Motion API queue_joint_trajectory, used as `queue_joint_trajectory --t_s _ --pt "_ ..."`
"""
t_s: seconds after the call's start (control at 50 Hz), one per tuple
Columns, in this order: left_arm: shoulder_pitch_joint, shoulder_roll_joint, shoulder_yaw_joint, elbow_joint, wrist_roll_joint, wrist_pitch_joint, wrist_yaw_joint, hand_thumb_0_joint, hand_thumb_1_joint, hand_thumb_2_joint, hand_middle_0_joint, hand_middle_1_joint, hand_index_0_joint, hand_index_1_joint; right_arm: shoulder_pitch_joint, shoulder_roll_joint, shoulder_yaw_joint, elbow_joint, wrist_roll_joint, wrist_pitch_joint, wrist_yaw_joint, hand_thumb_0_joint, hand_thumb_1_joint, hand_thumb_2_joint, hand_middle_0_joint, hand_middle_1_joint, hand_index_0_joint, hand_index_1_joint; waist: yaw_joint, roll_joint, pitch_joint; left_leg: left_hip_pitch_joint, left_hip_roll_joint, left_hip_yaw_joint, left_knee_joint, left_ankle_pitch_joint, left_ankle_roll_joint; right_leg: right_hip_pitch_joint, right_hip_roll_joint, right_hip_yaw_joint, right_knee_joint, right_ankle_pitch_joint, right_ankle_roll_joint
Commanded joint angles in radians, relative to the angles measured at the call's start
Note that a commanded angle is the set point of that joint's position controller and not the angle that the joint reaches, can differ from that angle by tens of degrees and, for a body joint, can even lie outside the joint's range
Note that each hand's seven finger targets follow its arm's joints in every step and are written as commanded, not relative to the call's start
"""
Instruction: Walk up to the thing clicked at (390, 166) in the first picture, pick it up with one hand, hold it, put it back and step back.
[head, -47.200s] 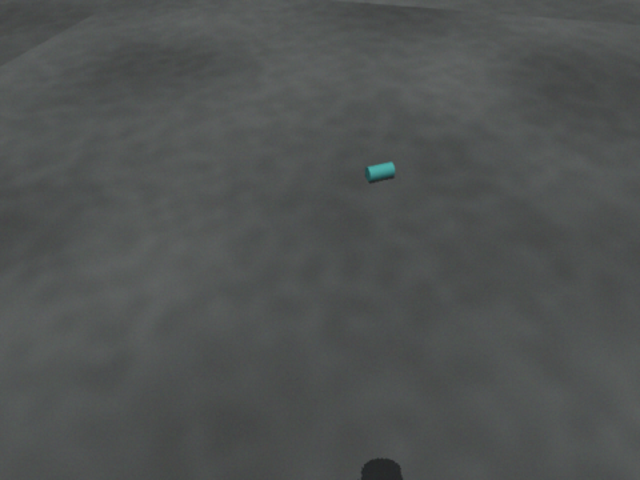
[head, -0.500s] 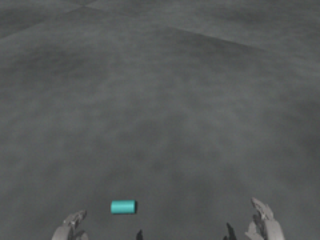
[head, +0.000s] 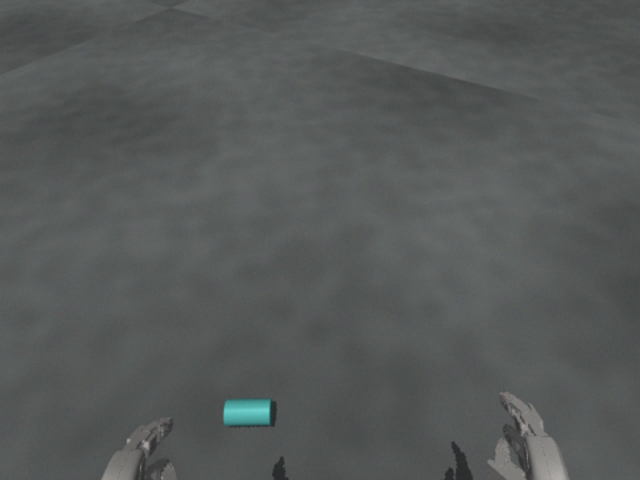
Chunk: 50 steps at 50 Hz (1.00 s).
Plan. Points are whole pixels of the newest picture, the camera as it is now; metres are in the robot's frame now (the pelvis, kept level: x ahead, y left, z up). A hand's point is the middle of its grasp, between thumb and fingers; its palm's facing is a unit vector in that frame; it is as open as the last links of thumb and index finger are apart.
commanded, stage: home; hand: left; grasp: from above
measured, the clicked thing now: (248, 412) +0.47 +0.21 -0.68
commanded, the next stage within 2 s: stand in 0.64 s
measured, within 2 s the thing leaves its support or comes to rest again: neither
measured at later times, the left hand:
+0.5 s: hand out of the picture +0.17 +0.18 -0.04, palm faces +0.03 -0.98 -0.21, open 7.4 cm
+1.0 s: hand out of the picture +0.13 +0.23 -0.10, palm faces +0.01 -0.94 -0.34, open 7.4 cm
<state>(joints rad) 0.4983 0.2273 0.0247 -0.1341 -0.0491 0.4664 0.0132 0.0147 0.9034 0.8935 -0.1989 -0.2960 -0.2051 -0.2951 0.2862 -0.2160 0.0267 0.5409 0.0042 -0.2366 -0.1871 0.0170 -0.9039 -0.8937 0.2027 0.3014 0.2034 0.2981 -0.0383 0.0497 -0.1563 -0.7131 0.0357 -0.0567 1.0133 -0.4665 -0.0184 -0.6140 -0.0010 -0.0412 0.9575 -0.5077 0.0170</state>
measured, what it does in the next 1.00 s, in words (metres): stands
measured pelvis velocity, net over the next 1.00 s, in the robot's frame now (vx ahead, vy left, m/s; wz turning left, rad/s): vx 0.00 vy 0.00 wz -0.01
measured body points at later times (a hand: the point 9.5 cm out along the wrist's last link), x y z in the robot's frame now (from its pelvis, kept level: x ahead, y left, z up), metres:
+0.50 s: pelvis +0.01 +0.00 +0.00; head +0.02 +0.00 +0.45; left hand +0.16 +0.23 -0.03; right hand +0.16 -0.25 -0.07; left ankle +0.02 +0.13 -0.68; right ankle -0.02 -0.13 -0.68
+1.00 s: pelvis +0.00 +0.00 +0.03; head +0.02 +0.01 +0.48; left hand +0.13 +0.28 -0.08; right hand +0.12 -0.28 -0.09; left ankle +0.02 +0.13 -0.68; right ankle -0.02 -0.13 -0.68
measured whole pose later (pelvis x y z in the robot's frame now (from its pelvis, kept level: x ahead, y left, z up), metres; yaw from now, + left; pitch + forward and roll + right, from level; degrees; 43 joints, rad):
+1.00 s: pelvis +0.00 +0.00 +0.03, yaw +0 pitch +1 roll +0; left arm 0.22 0.29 0.04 0.67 0.05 0.07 0.03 0.01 0.90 0.89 -0.20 -0.30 -0.21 -0.30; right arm 0.17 -0.29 -0.05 0.86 -0.06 -0.03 -0.01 0.01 -0.91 -0.89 0.20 0.30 0.20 0.30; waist 0.02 -0.01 0.03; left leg -0.42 0.00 -0.01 0.78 -0.37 0.00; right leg -0.37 -0.04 0.00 0.79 -0.44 0.02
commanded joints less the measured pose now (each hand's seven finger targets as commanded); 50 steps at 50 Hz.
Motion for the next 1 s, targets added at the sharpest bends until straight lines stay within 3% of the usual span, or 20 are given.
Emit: queue_joint_trajectory --t_s 0.0,0.08,0.12,0.14,0.18,0.24,0.28,0.34,0.54,0.6,0.64,0.66,0.7,0.72,0.74,0.76,0.8,0.84,0.9,0.98 --pt "-0.018 0.091 0.052 -0.19 0.004 -0.046 0.009 0.0 0.9 0.9 -0.2 -0.299 -0.2 -0.299 -0.071 -0.124 -0.047 -0.159 0.002 -0.06 -0.01 0.0 -0.9 -0.9 0.2 0.3 0.2 0.3 -0.002 -0.004 -0.078 0.152 -0.025 0.021 -0.159 0.196 0.027 -0.018 0.029 -0.026 -0.161 0.205 -0.011" --pt "-0.023 0.116 0.078 -0.197 0.001 -0.048 0.013 0.0 0.9 0.9 -0.2 -0.299 -0.2 -0.299 -0.071 -0.132 -0.052 -0.163 0.002 -0.056 -0.01 0.0 -0.9 -0.9 0.2 0.3 0.2 0.3 0.002 -0.014 -0.067 0.14 -0.026 0.024 -0.152 0.187 0.029 -0.021 0.028 -0.023 -0.169 0.198 -0.01" --pt "-0.02 0.089 0.053 -0.191 0.001 -0.048 0.009 0.0 0.9 0.9 -0.2 -0.3 -0.2 -0.299 -0.073 -0.123 -0.047 -0.164 0.001 -0.058 -0.009 0.0 -0.9 -0.9 0.2 0.3 0.2 0.3 0.001 -0.001 -0.075 0.139 -0.027 0.022 -0.155 0.189 0.028 -0.025 0.029 -0.026 -0.163 0.202 -0.01" --pt "-0.024 0.119 0.085 -0.209 -0.002 -0.047 0.013 0.0 0.9 0.9 -0.2 -0.3 -0.2 -0.3 -0.069 -0.133 -0.052 -0.165 0.001 -0.057 -0.009 0.0 -0.901 -0.9 0.2 0.299 0.2 0.299 0.0 0.008 -0.076 0.144 -0.026 0.02 -0.158 0.175 0.027 -0.022 0.029 -0.025 -0.161 0.188 -0.012" --pt "-0.017 0.087 0.05 -0.177 0.001 -0.046 0.007 0.0 0.9 0.9 -0.2 -0.3 -0.2 -0.3 -0.074 -0.124 -0.046 -0.166 0.002 -0.056 -0.008 0.0 -0.901 -0.9 0.2 0.299 0.2 0.299 -0.005 -0.012 -0.06 0.133 -0.025 0.019 -0.158 0.178 0.028 -0.032 0.031 -0.028 -0.163 0.191 -0.009" --pt "-0.006 0.125 0.087 -0.207 0.001 -0.051 0.015 0.0 0.9 0.9 -0.2 -0.299 -0.2 -0.299 -0.067 -0.129 -0.054 -0.17 0.002 -0.052 -0.01 0.0 -0.9 -0.9 0.2 0.3 0.2 0.3 0.006 -0.006 -0.09 0.14 -0.027 0.022 -0.146 0.205 0.028 -0.014 0.027 -0.022 -0.158 0.215 -0.01" --pt "-0.004 0.096 0.057 -0.199 -0.001 -0.049 0.01 0.0 0.9 0.9 -0.2 -0.299 -0.2 -0.299 -0.067 -0.127 -0.049 -0.172 0.003 -0.05 -0.007 0.0 -0.9 -0.9 0.2 0.3 0.2 0.3 0.0 -0.008 -0.086 0.141 -0.027 0.02 -0.147 0.217 0.027 -0.014 0.029 -0.025 -0.151 0.229 -0.011" --pt "-0.012 0.121 0.083 -0.209 0.002 -0.052 0.016 0.0 0.9 0.9 -0.2 -0.3 -0.2 -0.3 -0.068 -0.13 -0.054 -0.171 0.003 -0.047 -0.008 0.0 -0.901 -0.9 0.2 0.299 0.2 0.299 0.004 0.002 -0.086 0.141 -0.025 0.02 -0.149 0.203 0.026 -0.019 0.03 -0.025 -0.152 0.211 -0.012" --pt "-0.005 0.089 0.055 -0.206 -0.004 -0.048 0.011 0.0 0.9 0.9 -0.2 -0.3 -0.2 -0.299 -0.061 -0.124 -0.05 -0.175 0.004 -0.043 -0.004 0.0 -0.901 -0.9 0.2 0.299 0.2 0.299 -0.005 0.004 -0.094 0.145 -0.025 0.019 -0.142 0.226 0.026 -0.021 0.03 -0.025 -0.147 0.238 -0.011" --pt "-0.015 0.122 0.082 -0.225 -0.001 -0.054 0.014 0.0 0.9 0.9 -0.2 -0.299 -0.2 -0.299 -0.065 -0.132 -0.055 -0.172 0.004 -0.041 -0.003 0.0 -0.9 -0.9 0.2 0.299 0.2 0.299 0.007 0.015 -0.104 0.149 -0.022 0.013 -0.148 0.236 0.023 -0.014 0.031 -0.028 -0.139 0.237 -0.015" --pt "0.011 0.076 0.044 -0.173 -0.002 -0.047 0.01 0.0 0.9 0.9 -0.2 -0.299 -0.2 -0.299 -0.064 -0.12 -0.048 -0.174 0.003 -0.04 -0.003 0.0 -0.9 -0.9 0.2 0.299 0.2 0.299 -0.006 -0.014 -0.076 0.141 -0.023 0.018 -0.138 0.239 0.027 -0.025 0.031 -0.029 -0.147 0.247 -0.008" --pt "-0.019 0.123 0.085 -0.22 -0.005 -0.052 0.015 0.0 0.9 0.9 -0.2 -0.3 -0.2 -0.3 -0.069 -0.132 -0.055 -0.178 0.005 -0.04 -0.004 0.0 -0.901 -0.899 0.2 0.299 0.2 0.299 0.004 -0.011 -0.08 0.128 -0.026 0.021 -0.137 0.215 0.028 -0.02 0.027 -0.023 -0.157 0.229 -0.01" --pt "-0.01 0.116 0.072 -0.209 -0.002 -0.051 0.013 0.0 0.9 0.9 -0.2 -0.299 -0.2 -0.299 -0.066 -0.129 -0.053 -0.177 0.004 -0.038 -0.004 0.0 -0.9 -0.9 0.2 0.299 0.2 0.299 -0.004 -0.008 -0.087 0.138 -0.027 0.021 -0.135 0.216 0.03 -0.016 0.027 -0.021 -0.155 0.234 -0.007" --pt "-0.304 0.201 0.059 0.141 0.116 -0.264 0.054 0.0 0.9 0.9 -0.2 -0.301 -0.2 -0.3 -0.131 -0.231 -0.083 0.082 -0.117 0.065 0.056 0.0 -0.902 -0.899 0.199 0.299 0.199 0.299 0.08 -0.076 0.152 0.148 0.013 0.007 -0.216 0.372 0.075 0.144 -0.046 0.063 -0.201 0.256 -0.065" --pt "-0.193 0.217 0.083 0.318 0.12 -0.336 0.049 0.0 0.9 0.9 -0.2 -0.3 -0.2 -0.301 -0.141 -0.236 -0.104 0.084 -0.112 0.103 0.085 0.0 -0.9 -0.9 0.2 0.3 0.2 0.3 0.081 -0.142 0.061 0.217 0.0 0.035 -0.195 0.375 0.09 0.189 -0.07 0.124 -0.246 0.273 -0.092" --pt "-0.194 0.222 0.078 0.367 0.122 -0.371 0.042 0.0 0.9 0.9 -0.2 -0.3 -0.2 -0.301 -0.123 -0.246 -0.108 0.061 -0.115 0.122 0.101 0.0 -0.9 -0.9 0.2 0.3 0.2 0.3 0.053 -0.135 0.037 0.235 -0.008 0.024 -0.197 0.376 0.087 0.183 -0.064 0.151 -0.261 0.312 -0.11" --pt "-0.233 0.231 0.063 0.458 0.122 -0.413 0.035 0.0 0.9 0.9 -0.2 -0.3 -0.2 -0.301 -0.113 -0.226 -0.104 0.115 -0.083 0.134 0.137 0.0 -0.9 -0.9 0.2 0.3 0.2 0.3 0.048 -0.085 -0.003 0.315 -0.013 0.021 -0.229 0.39 0.08 0.259 -0.092 0.163 -0.246 0.399 -0.098" --pt "-0.284 0.222 0.069 0.546 0.102 -0.416 0.029 0.0 0.9 0.9 -0.2 -0.3 -0.2 -0.301 -0.136 -0.21 -0.102 0.15 -0.053 0.145 0.163 0.0 -0.9 -0.9 0.2 0.3 0.2 0.3 0.06 -0.109 0.025 0.352 -0.021 0.022 -0.275 0.357 0.076 0.245 -0.088 0.148 -0.28 0.347 -0.078" --pt "-0.308 0.212 0.069 0.67 0.096 -0.434 0.035 0.0 0.9 0.9 -0.2 -0.3 -0.2 -0.301 -0.157 -0.209 -0.114 0.204 -0.052 0.163 0.175 0.0 -0.9 -0.9 0.2 0.3 0.2 0.3 0.067 -0.077 0.039 0.387 0.003 -0.019 -0.337 0.3 0.082 0.257 -0.085 0.121 -0.317 0.271 -0.058" --pt "-0.312 0.197 0.068 0.811 0.095 -0.458 0.034 0.0 0.9 0.9 -0.2 -0.3 -0.2 -0.301 -0.162 -0.224 -0.116 0.262 -0.058 0.176 0.169 0.0 -0.9 -0.9 0.2 0.3 0.2 0.3 0.071 0.002 0.084 0.399 0.043 -0.073 -0.455 0.277 0.088 0.321 -0.066 0.085 -0.352 0.284 -0.039"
